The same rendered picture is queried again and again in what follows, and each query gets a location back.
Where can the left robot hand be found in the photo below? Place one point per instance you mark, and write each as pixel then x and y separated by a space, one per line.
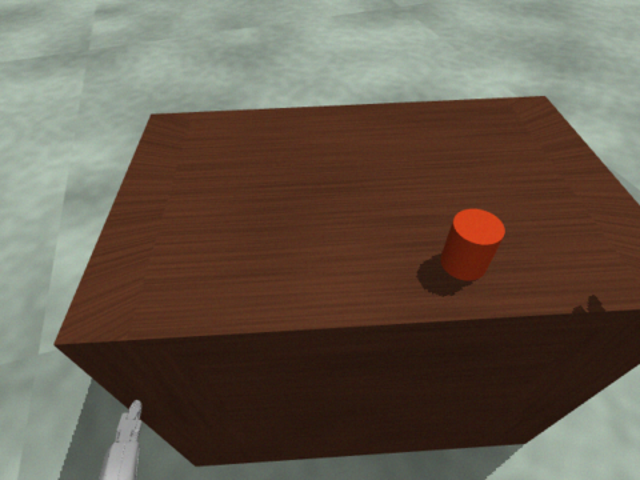
pixel 121 458

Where can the can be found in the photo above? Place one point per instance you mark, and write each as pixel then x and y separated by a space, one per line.
pixel 472 242

